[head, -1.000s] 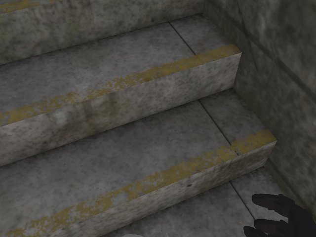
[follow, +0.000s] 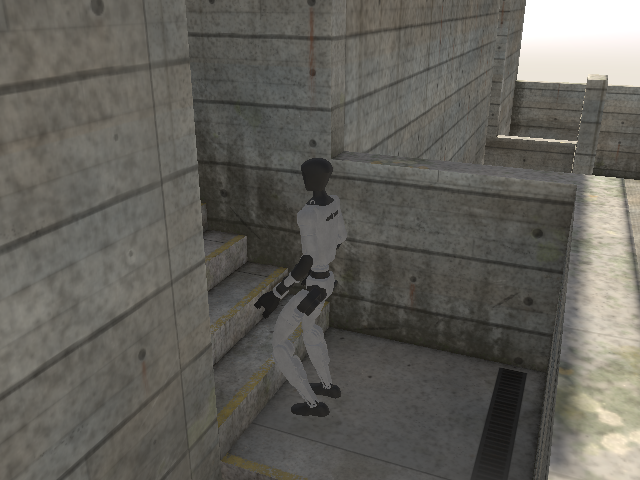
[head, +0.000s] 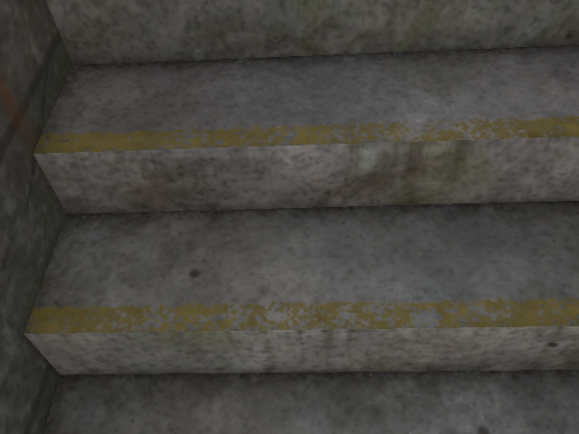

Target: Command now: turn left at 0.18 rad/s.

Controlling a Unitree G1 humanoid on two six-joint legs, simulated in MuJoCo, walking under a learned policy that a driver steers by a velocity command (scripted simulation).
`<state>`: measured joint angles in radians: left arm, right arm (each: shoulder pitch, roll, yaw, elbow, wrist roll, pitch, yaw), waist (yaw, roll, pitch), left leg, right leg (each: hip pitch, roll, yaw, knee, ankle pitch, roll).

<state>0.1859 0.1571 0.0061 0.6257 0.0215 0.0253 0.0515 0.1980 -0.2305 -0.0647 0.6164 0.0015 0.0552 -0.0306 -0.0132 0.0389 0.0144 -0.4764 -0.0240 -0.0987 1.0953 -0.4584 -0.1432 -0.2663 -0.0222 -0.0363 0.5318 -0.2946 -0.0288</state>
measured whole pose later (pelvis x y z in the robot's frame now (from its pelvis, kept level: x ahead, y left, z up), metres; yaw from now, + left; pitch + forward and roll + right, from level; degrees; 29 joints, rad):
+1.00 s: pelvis +0.15 +0.09 +0.00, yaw -1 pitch +4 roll +2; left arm 0.56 0.16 0.00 0.96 -0.03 -0.01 0.05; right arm 0.03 -0.10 0.09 0.45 0.00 -0.05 0.04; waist 0.07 -0.02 0.05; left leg -1.37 0.16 0.04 1.91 -0.39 -0.02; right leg 0.08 -0.13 0.00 0.20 -0.36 0.04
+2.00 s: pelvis +0.67 +0.03 +0.34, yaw -29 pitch +5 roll -1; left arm 0.53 0.15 -0.04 1.20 0.10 -0.05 -0.08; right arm 0.15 -0.21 0.01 0.94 -0.06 -0.05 0.10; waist 0.02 0.00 -0.11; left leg -1.36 -0.02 -0.15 2.41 -0.16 0.23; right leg -0.41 0.10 0.03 0.68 -0.36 -0.07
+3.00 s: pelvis +1.23 -0.12 +0.71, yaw -9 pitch +6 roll -3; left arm 0.39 0.15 -0.01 1.16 0.09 -0.05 -0.05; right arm 0.15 -0.22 -0.03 0.96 -0.03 -0.04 0.10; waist 0.01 0.04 -0.16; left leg -1.21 -0.01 -0.20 2.09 -0.08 0.27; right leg -0.38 0.06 -0.18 0.58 -0.30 -0.08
